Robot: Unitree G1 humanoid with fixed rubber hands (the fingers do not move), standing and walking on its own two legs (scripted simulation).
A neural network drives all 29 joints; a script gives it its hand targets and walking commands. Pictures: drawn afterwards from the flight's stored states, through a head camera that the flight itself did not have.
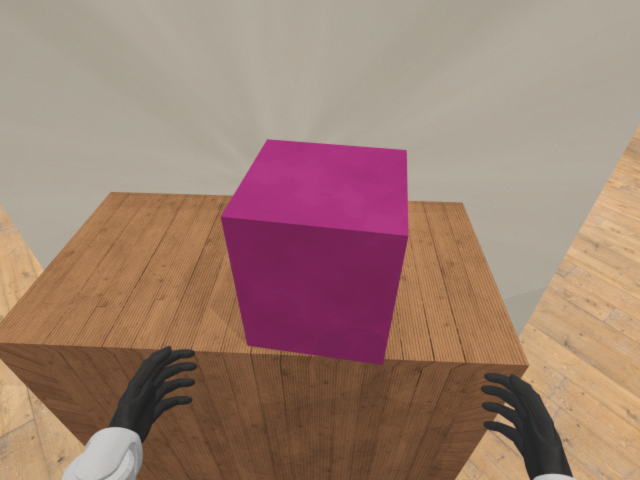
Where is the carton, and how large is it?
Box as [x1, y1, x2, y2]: [221, 139, 407, 364]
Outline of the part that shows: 267,139 221,215 247,345 382,364 407,240 406,150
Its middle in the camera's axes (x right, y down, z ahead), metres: +0.00 +0.01 +0.58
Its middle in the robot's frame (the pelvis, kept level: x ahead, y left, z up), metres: +0.43 +0.01 +0.09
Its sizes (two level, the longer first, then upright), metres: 0.210 0.200 0.250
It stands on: a pedestal, 0.75 m high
